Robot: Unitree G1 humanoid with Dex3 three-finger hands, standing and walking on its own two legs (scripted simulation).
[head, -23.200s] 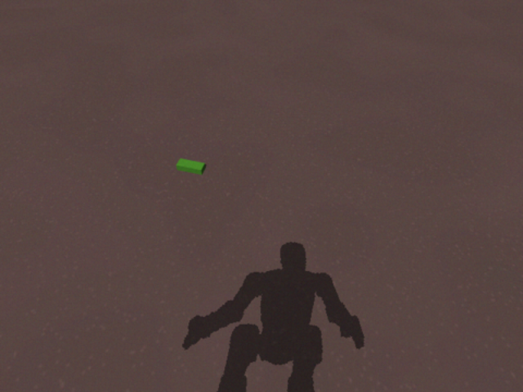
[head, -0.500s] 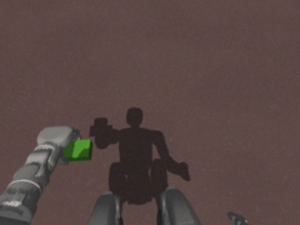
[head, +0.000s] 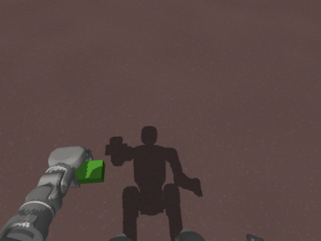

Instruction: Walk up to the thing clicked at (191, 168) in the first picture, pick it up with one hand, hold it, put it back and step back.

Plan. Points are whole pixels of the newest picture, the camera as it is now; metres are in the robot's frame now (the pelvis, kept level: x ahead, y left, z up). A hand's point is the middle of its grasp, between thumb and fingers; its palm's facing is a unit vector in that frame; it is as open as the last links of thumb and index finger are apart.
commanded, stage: hold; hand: left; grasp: from above
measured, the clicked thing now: (79, 172) +0.34 +0.22 -0.12
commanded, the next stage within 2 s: crouch in 2.00 s
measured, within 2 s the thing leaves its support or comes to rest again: neither
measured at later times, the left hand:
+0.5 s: hand (67, 164) +0.33 +0.22 -0.04, palm faces -0.49 -0.01 -0.87, open 8.3 cm
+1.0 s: hand (66, 172) +0.30 +0.21 -0.02, palm faces -0.49 -0.01 -0.87, open 8.3 cm
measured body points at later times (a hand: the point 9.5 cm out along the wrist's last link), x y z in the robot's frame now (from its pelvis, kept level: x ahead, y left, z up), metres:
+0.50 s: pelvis +0.03 +0.00 +0.03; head +0.06 -0.01 +0.48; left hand +0.35 +0.22 +0.01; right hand +0.13 -0.27 -0.09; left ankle +0.02 +0.11 -0.69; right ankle +0.03 -0.13 -0.69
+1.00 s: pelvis +0.01 -0.01 +0.04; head +0.03 -0.02 +0.49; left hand +0.32 +0.21 +0.03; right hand +0.13 -0.27 -0.08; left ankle +0.02 +0.11 -0.69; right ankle +0.03 -0.13 -0.69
